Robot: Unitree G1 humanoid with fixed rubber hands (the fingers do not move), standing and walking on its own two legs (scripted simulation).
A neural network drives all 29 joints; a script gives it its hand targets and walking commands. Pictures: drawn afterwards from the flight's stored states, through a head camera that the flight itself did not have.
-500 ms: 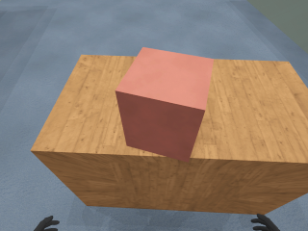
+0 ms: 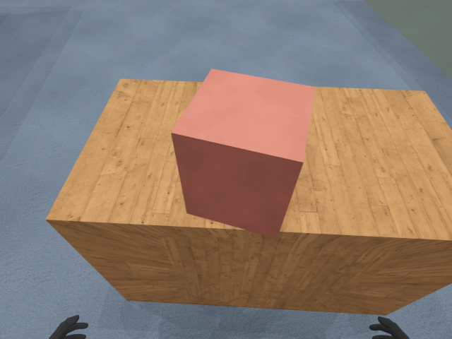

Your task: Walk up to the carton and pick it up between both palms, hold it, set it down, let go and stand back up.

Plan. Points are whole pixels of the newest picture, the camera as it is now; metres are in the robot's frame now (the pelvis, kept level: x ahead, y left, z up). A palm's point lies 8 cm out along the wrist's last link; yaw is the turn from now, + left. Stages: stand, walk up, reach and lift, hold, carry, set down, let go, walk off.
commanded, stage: walk up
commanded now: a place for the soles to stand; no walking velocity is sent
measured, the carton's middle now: (245, 156) +0.46 -0.04 +0.05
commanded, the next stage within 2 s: reach and lift in 0.16 s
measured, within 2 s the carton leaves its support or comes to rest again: neither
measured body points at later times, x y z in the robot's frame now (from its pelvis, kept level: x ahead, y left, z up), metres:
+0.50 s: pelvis +0.00 -0.01 +0.00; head +0.02 -0.01 +0.45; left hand +0.20 +0.26 -0.06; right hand +0.15 -0.28 -0.10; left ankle +0.03 +0.15 -0.72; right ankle -0.01 -0.13 -0.72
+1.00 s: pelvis -0.02 +0.01 +0.01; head +0.00 +0.03 +0.46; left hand +0.20 +0.25 -0.04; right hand +0.15 -0.22 -0.06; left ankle +0.03 +0.15 -0.72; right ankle -0.01 -0.13 -0.72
